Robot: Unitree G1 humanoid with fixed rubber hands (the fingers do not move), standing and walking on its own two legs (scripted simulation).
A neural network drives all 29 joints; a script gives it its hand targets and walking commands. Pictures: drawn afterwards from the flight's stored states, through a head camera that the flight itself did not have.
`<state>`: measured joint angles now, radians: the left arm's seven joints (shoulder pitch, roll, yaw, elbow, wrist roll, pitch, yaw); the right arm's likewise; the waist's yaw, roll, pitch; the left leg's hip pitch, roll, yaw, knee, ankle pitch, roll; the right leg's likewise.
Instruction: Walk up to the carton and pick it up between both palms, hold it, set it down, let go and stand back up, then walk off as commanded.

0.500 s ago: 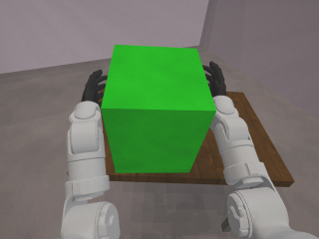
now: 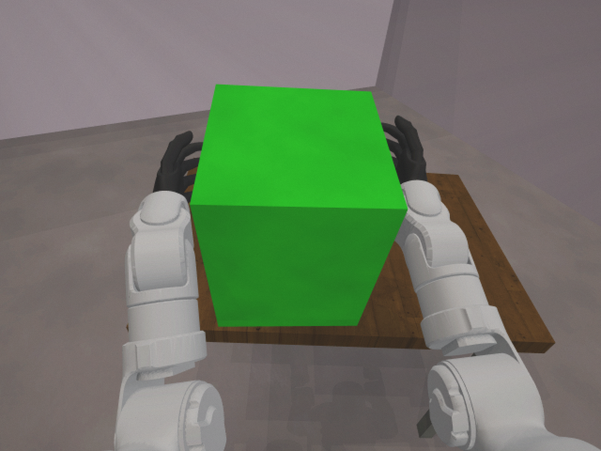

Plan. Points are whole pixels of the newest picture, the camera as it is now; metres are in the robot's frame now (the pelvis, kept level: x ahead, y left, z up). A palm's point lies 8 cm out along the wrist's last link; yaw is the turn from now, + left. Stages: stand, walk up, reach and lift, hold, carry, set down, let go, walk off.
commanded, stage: hold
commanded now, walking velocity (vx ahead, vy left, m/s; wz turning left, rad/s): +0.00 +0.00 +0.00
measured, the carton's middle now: (291, 213) +0.38 +0.03 +0.16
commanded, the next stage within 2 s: none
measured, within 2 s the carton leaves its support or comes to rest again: neither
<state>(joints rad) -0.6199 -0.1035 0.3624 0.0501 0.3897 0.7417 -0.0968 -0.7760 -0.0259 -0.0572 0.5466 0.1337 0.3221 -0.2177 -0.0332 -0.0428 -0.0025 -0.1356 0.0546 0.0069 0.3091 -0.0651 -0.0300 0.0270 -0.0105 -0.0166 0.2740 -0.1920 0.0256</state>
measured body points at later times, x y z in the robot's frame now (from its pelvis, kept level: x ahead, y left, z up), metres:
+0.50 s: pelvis +0.00 +0.00 +0.00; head -0.05 +0.03 +0.45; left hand +0.36 +0.17 +0.20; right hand +0.39 -0.12 +0.22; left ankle +0.07 +0.14 -0.75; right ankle -0.02 -0.13 -0.75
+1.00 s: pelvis +0.00 +0.00 +0.00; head -0.05 +0.03 +0.45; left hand +0.36 +0.17 +0.20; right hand +0.39 -0.12 +0.23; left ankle +0.07 +0.14 -0.75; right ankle -0.02 -0.13 -0.75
